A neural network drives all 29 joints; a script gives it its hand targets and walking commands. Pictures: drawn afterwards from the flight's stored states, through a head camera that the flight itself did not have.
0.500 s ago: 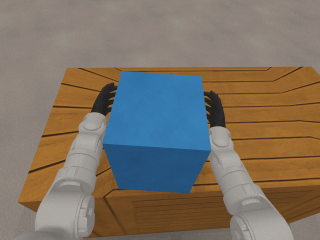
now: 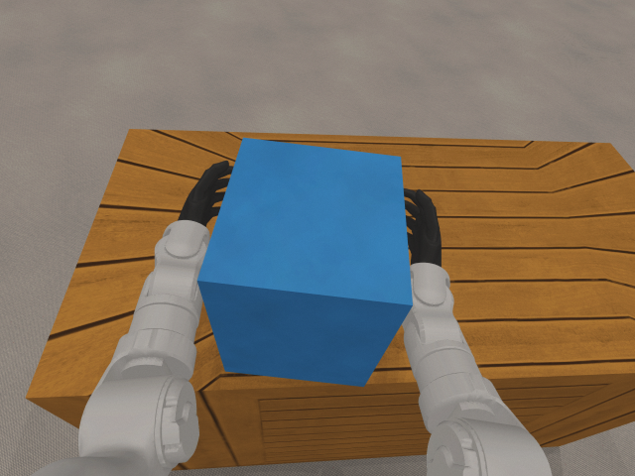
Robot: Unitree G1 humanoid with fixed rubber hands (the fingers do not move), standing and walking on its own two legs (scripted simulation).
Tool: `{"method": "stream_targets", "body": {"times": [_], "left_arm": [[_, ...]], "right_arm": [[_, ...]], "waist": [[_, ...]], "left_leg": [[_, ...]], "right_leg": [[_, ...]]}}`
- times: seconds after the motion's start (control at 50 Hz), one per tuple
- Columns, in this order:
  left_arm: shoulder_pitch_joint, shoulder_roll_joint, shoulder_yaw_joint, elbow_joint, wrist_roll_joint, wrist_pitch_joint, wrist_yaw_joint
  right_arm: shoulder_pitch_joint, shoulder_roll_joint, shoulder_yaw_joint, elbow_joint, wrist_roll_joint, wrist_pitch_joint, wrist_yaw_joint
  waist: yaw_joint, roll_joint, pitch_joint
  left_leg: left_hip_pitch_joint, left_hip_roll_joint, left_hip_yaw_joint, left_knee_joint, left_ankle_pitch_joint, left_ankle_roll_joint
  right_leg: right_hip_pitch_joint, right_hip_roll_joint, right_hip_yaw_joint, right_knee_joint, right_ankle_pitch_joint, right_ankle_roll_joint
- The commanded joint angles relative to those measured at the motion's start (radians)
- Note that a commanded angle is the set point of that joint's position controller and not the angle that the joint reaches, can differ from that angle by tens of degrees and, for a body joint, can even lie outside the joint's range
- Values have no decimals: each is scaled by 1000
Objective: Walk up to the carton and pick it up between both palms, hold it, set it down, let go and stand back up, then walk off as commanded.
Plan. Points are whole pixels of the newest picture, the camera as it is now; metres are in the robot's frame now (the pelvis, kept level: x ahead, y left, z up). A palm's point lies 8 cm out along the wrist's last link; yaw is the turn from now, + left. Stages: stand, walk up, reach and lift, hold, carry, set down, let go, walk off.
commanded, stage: reach and lift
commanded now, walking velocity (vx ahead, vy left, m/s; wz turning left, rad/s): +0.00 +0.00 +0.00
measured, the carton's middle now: (307, 270) +0.37 +0.01 +0.03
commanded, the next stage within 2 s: none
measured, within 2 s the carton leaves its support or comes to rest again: leaves its support in 0.74 s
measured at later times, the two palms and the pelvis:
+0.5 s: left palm (199, 217) +0.42 +0.16 +0.08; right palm (423, 255) +0.37 -0.13 +0.07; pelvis +0.00 +0.00 +0.00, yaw +0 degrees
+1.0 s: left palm (206, 217) +0.40 +0.14 +0.10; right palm (442, 262) +0.35 -0.15 +0.09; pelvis -0.01 +0.00 +0.00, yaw +0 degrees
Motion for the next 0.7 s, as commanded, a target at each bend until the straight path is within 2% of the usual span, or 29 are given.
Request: {"method": "stream_targets", "body": {"times": [0.0,0.02,0.06,0.08,0.1,0.16,0.18,0.2,0.22,0.26,0.3,0.32,0.36,0.42,0.44,0.46,0.48,0.52,0.56,0.58,0.62,0.66,0.68], "left_arm": [[-426,-670,-218,46,26,-77,-113],[-440,-665,-228,34,19,-81,-113],[-442,-661,-203,70,32,-72,-114],[-440,-648,-200,58,38,-69,-113],[-444,-653,-194,48,30,-75,-111],[-441,-667,-217,53,25,-69,-113],[-442,-659,-205,48,26,-74,-113],[-418,-655,-205,53,32,-73,-116],[-445,-664,-218,40,19,-76,-111],[-423,-658,-190,60,39,-69,-115],[-414,-668,-204,50,33,-74,-115],[-410,-664,-201,66,33,-70,-117],[-397,-680,-218,49,27,-73,-114],[-408,-673,-227,38,26,-82,-106],[-426,-673,-216,22,33,-89,-103],[-469,-672,-240,22,17,-93,-102],[-425,-680,-218,19,31,-95,-103],[-467,-697,-246,3,11,-113,-99],[-450,-701,-244,-2,29,-128,-94],[-469,-724,-265,-14,20,-138,-88],[-490,-745,-289,-52,14,-171,-77],[-476,-747,-290,-41,17,-197,-72],[-504,-745,-299,-52,18,-215,-65]], "right_arm": [[-506,470,256,-9,-76,-48,154],[-510,467,257,-11,-72,-51,150],[-515,453,228,5,-90,-45,153],[-498,455,233,6,-84,-42,152],[-512,463,244,-20,-85,-46,155],[-490,459,239,13,-85,-45,148],[-497,466,240,13,-85,-45,149],[-479,471,258,10,-76,-46,148],[-493,464,252,14,-82,-51,146],[-484,464,255,9,-78,-44,146],[-473,471,272,12,-71,-48,150],[-483,477,272,-1,-74,-52,144],[-471,468,273,10,-70,-58,143],[-477,469,279,6,-60,-63,143],[-481,480,283,14,-61,-63,148],[-494,460,270,19,-68,-67,144],[-481,473,291,2,-65,-76,145],[-508,475,309,-12,-67,-100,141],[-522,468,321,-22,-66,-124,146],[-545,463,329,-23,-58,-141,146],[-558,456,326,-38,-72,-183,150],[-590,454,336,-55,-77,-221,146],[-572,457,338,-22,-78,-233,146]], "waist": [[50,157,-422],[48,172,-424],[44,158,-400],[51,166,-370],[71,154,-404],[34,164,-397],[51,155,-380],[55,168,-385],[39,168,-404],[66,167,-379],[63,160,-393],[61,152,-388],[58,172,-376],[63,175,-406],[75,173,-402],[44,183,-402],[79,170,-403],[66,169,-466],[80,178,-466],[70,181,-502],[71,196,-573],[86,176,-583],[72,183,-581]], "left_leg": [[492,-8,18,2,436,-57],[490,-9,17,5,447,-61],[483,-4,18,-12,380,-55],[474,-6,23,-15,379,-55],[472,-8,27,-18,379,-48],[483,-8,22,-13,404,-58],[473,-7,25,-15,403,-52],[476,-10,26,-9,412,-46],[481,-8,22,-9,412,-53],[474,-9,27,-16,413,-47],[496,-6,21,-14,446,-50],[472,-11,27,-11,418,-42],[498,-6,19,-9,468,-51],[497,-7,17,-1,455,-55],[505,-2,20,-5,463,-54],[494,-3,10,-1,434,-57],[496,-5,20,-3,475,-53],[506,-5,14,12,503,-57],[519,-3,6,19,542,-65],[539,0,-1,27,565,-71],[578,7,-9,40,635,-89],[553,3,-2,40,638,-87],[556,4,-7,46,640,-91]], "right_leg": [[106,59,-50,-122,320,26],[99,58,-44,-119,313,24],[82,59,-50,-135,251,19],[94,54,-47,-137,259,21],[108,58,-48,-135,252,20],[94,55,-48,-135,276,21],[102,58,-46,-132,277,24],[102,54,-40,-136,294,22],[89,57,-47,-135,283,24],[105,57,-45,-137,277,25],[102,58,-44,-136,302,26],[111,54,-37,-137,320,29],[92,61,-44,-138,310,25],[85,60,-41,-149,273,21],[89,62,-44,-138,274,22],[78,56,-41,-145,251,22],[111,60,-42,-141,294,24],[90,60,-38,-136,337,27],[88,64,-42,-129,327,30],[75,67,-47,-138,331,27],[51,73,-56,-137,346,26],[51,76,-55,-140,351,29],[42,73,-52,-140,362,28]]}}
